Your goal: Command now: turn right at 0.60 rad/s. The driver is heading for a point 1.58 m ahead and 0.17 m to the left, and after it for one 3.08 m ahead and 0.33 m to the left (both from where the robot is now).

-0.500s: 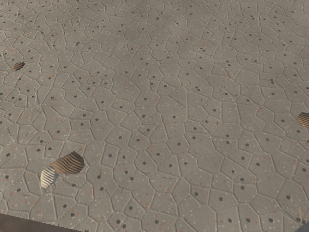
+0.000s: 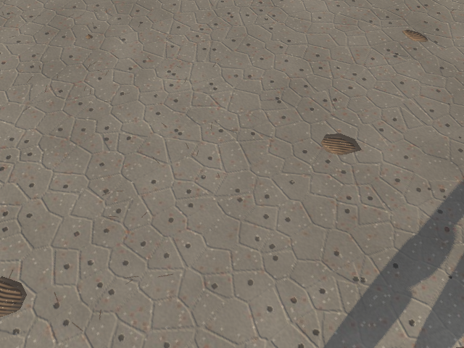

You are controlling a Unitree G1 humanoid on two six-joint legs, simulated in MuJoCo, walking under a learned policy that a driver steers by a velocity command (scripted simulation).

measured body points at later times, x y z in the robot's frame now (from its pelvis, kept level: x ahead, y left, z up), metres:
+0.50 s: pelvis +0.01 -0.04 -0.01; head +0.03 -0.04 +0.44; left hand +0.22 +0.18 -0.10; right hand +0.10 -0.33 -0.11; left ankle +0.03 +0.10 -0.74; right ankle +0.00 -0.13 -0.74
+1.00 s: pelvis +0.02 -0.02 -0.01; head +0.03 -0.02 +0.44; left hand +0.18 +0.22 -0.12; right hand +0.11 -0.28 -0.13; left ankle +0.03 +0.10 -0.74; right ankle +0.00 -0.13 -0.74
